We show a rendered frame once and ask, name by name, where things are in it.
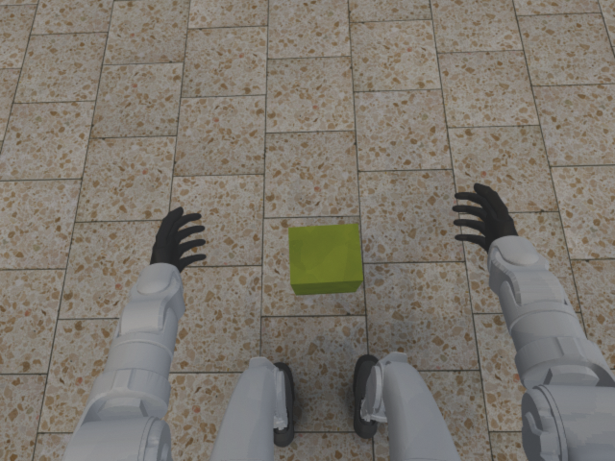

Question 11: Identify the robot right forearm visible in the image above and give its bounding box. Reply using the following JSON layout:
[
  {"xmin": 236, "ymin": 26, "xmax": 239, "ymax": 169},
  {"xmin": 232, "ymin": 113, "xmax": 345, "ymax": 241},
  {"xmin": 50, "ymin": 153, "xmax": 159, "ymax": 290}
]
[{"xmin": 487, "ymin": 235, "xmax": 615, "ymax": 389}]

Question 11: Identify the robot right upper arm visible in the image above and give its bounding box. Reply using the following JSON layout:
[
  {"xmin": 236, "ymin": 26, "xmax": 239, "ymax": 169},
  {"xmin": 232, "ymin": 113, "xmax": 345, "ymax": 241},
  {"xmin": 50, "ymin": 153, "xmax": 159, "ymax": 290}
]
[{"xmin": 521, "ymin": 384, "xmax": 615, "ymax": 461}]

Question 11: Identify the carton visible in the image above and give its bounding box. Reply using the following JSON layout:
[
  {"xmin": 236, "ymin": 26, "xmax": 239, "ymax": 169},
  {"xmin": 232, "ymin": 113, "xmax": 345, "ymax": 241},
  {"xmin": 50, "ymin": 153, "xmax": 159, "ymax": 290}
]
[{"xmin": 288, "ymin": 224, "xmax": 363, "ymax": 296}]

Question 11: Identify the robot left forearm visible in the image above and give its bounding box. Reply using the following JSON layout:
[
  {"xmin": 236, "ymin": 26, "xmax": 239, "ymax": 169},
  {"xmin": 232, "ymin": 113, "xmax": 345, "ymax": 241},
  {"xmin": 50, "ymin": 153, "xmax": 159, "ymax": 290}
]
[{"xmin": 61, "ymin": 263, "xmax": 185, "ymax": 461}]

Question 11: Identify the robot left upper arm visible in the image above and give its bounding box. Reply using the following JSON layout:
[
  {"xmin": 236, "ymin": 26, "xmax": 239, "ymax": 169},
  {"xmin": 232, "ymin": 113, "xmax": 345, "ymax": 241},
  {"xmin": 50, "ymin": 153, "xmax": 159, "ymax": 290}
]
[{"xmin": 65, "ymin": 416, "xmax": 173, "ymax": 461}]

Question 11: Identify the robot right hand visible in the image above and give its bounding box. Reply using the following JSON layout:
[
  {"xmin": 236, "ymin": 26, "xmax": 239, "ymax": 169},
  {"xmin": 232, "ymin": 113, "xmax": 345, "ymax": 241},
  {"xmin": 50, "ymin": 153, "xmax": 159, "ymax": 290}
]
[{"xmin": 452, "ymin": 183, "xmax": 519, "ymax": 254}]

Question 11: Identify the robot right shin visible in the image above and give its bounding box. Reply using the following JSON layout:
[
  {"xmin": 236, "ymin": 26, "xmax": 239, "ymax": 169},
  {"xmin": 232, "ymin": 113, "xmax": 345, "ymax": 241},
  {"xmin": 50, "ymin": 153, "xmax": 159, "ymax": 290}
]
[{"xmin": 360, "ymin": 352, "xmax": 418, "ymax": 423}]

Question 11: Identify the robot left foot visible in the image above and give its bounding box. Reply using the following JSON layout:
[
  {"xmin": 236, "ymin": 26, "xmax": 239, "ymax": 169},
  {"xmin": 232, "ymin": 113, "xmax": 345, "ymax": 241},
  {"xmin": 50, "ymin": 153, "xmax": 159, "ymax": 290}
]
[{"xmin": 274, "ymin": 362, "xmax": 295, "ymax": 448}]

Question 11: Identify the robot left hand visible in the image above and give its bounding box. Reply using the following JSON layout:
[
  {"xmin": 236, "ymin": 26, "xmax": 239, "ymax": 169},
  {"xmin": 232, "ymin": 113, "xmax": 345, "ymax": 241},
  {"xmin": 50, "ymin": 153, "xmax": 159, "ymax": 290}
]
[{"xmin": 150, "ymin": 206, "xmax": 207, "ymax": 273}]

